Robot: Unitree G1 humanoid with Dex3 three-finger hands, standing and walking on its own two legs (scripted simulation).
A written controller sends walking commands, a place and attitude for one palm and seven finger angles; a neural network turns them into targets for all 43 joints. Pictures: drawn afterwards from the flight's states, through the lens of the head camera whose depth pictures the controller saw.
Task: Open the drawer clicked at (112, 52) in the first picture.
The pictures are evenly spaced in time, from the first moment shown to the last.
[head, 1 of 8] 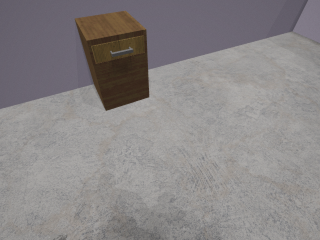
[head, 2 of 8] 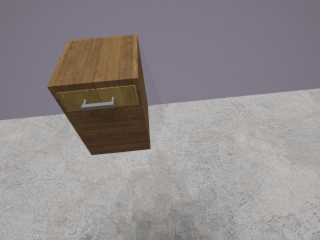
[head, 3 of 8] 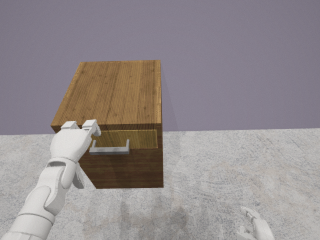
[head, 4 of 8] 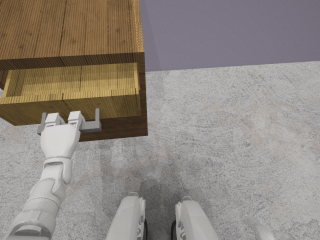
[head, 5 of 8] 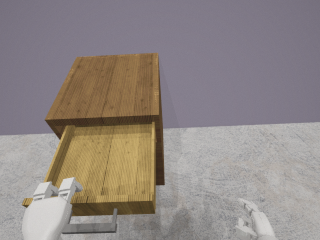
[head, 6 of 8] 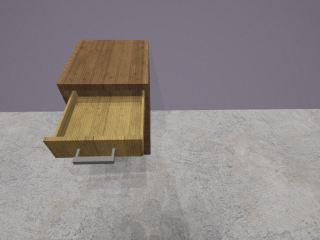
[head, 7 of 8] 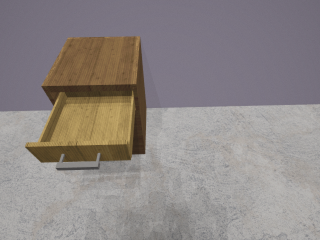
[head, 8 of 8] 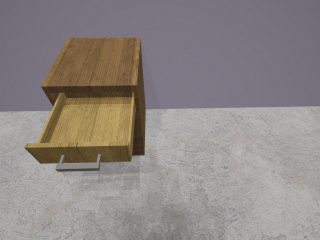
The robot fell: no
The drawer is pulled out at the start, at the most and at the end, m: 0.00 0.30 0.30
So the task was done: yes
